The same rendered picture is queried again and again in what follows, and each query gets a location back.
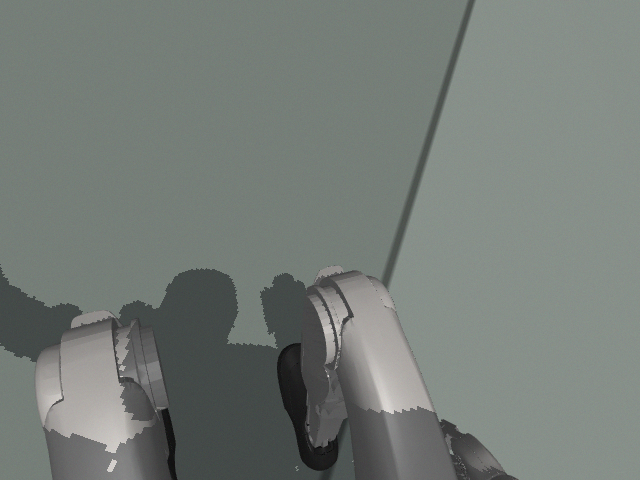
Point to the right robot hand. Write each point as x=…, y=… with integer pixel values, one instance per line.
x=471, y=459

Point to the right robot foot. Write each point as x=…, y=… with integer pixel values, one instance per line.
x=294, y=394

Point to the left robot foot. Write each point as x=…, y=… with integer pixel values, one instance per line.
x=171, y=442

